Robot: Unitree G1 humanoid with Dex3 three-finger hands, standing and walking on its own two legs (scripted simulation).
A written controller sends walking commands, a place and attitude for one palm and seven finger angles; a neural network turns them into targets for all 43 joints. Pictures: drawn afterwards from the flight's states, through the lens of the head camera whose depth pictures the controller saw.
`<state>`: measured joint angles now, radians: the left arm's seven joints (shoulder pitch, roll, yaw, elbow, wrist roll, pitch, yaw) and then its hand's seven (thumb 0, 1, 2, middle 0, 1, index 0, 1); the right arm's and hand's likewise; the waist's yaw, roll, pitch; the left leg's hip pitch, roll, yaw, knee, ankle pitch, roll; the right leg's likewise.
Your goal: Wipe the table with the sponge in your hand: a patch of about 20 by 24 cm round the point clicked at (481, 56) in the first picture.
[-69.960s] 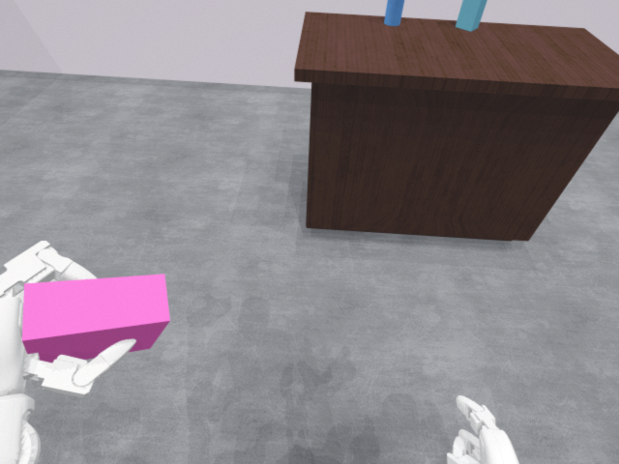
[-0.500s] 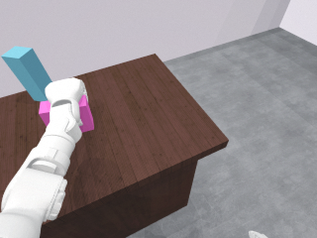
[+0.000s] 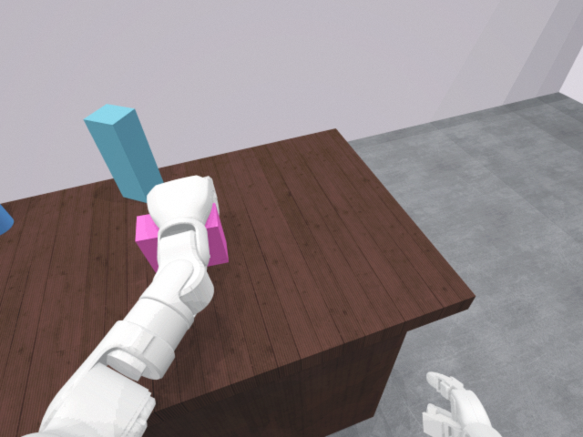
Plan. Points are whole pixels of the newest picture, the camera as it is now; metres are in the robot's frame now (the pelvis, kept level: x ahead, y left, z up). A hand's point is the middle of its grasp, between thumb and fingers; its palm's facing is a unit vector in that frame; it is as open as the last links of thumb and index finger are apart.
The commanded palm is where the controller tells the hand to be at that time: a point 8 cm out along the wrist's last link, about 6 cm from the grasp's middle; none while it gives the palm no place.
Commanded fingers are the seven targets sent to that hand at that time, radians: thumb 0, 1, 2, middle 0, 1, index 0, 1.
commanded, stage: wipe back along the third lane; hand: left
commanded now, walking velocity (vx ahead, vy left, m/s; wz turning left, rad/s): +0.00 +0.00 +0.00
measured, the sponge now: (188, 247) +0.38 +0.22 +0.05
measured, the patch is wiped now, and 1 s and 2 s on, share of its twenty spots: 1.00 1.00 1.00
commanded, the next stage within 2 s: slide back across to the middle lane in 1.02 s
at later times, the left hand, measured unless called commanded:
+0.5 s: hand (208, 255) +0.33 +0.16 +0.10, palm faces +0.09 -0.10 -0.99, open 9.0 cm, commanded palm +0.28 +0.15 +0.13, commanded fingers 0.00 0.10 1.30 -1.20 -1.60 -1.20 -1.60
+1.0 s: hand (219, 285) +0.28 +0.13 +0.10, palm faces +0.09 -0.10 -0.99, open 9.0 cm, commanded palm +0.23 +0.13 +0.13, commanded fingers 0.00 0.10 1.30 -1.20 -1.60 -1.20 -1.60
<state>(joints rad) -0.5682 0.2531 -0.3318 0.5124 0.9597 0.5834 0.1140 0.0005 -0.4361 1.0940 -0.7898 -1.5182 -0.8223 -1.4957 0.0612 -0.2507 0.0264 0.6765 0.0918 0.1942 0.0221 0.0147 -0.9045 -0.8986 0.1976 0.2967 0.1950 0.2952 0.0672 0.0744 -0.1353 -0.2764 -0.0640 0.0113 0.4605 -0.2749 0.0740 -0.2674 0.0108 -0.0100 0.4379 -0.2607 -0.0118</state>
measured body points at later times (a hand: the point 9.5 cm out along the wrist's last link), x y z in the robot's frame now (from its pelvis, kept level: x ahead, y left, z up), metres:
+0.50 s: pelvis -0.01 -0.02 +0.00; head -0.04 -0.06 +0.45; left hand +0.32 +0.16 +0.15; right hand +0.22 -0.22 -0.09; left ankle -0.03 +0.07 -0.74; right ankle -0.03 -0.12 -0.74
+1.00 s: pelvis -0.03 -0.06 +0.00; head -0.07 -0.12 +0.44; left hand +0.27 +0.13 +0.15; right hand +0.20 -0.29 -0.08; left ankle -0.03 +0.07 -0.74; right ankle -0.03 -0.12 -0.74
